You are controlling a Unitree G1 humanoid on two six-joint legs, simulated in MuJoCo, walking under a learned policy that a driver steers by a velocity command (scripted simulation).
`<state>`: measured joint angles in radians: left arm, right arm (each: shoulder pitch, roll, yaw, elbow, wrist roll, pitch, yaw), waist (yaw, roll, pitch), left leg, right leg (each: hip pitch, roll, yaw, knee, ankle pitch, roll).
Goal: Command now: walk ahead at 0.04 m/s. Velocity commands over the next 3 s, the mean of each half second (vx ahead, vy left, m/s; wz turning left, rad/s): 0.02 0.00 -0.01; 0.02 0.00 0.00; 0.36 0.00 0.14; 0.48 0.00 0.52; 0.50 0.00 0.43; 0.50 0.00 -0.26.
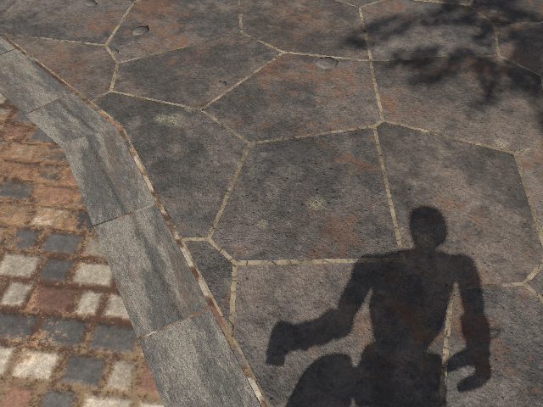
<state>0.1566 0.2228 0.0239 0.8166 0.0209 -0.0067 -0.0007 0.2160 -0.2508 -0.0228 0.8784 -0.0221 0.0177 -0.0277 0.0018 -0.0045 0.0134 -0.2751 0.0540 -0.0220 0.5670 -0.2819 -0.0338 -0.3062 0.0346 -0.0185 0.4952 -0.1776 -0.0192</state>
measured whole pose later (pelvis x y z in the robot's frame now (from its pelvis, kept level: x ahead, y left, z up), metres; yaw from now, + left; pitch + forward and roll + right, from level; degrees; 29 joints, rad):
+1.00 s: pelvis +0.04 +0.02 +0.00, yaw +0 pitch -1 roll +0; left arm 0.20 0.21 0.03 1.15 -0.01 0.01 0.04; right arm 0.29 -0.21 -0.01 1.08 0.01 0.00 -0.04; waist 0.00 0.00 0.02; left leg -0.17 0.01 0.00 0.52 -0.35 0.01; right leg -0.25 -0.01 0.02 0.55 -0.34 -0.01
